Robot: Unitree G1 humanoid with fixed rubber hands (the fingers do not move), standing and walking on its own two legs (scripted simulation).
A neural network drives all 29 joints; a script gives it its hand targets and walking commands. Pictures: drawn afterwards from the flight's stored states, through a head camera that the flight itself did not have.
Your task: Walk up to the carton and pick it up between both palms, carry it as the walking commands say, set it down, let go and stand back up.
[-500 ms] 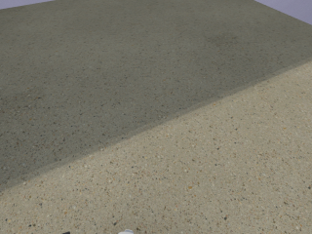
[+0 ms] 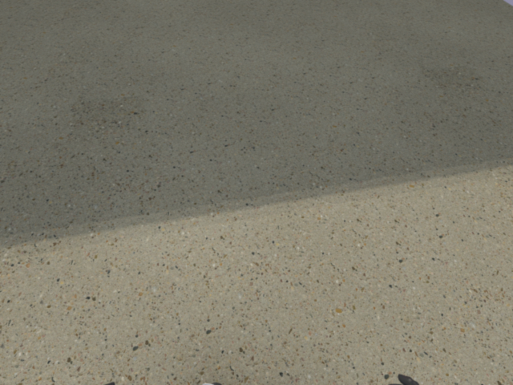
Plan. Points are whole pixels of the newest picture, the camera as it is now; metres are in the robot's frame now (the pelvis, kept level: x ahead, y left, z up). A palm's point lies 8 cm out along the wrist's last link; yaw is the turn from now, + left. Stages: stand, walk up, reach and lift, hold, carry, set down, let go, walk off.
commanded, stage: walk up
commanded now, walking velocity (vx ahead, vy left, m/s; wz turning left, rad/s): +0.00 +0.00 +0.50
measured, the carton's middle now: out of the picture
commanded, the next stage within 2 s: none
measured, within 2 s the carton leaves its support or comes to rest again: neither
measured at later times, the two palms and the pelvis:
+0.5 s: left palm out of the picture -0.03 +0.26 -0.13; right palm out of the picture +0.15 -0.23 -0.11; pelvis -0.03 -0.01 -0.01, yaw +17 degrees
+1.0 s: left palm out of the picture -0.10 +0.20 -0.09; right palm (417, 383) +0.16 -0.26 -0.11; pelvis -0.05 -0.07 +0.01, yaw +30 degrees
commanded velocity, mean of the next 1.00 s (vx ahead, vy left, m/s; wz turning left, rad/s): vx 0.00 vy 0.00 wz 0.50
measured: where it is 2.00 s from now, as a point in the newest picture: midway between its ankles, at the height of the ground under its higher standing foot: outside the picture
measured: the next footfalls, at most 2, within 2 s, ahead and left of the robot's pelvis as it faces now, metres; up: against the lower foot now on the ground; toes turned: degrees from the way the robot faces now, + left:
right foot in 0.08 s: +0.02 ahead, -0.15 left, +0.00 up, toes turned -5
left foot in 0.42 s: +0.04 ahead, +0.13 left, +0.00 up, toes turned +11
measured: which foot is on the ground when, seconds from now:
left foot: down 0.00-0.08, up 0.10-0.40, down 0.42-0.76, up 0.78-1.00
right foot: up 0.00-0.06, down 0.08-0.42, up 0.44-0.72, down 0.74-1.00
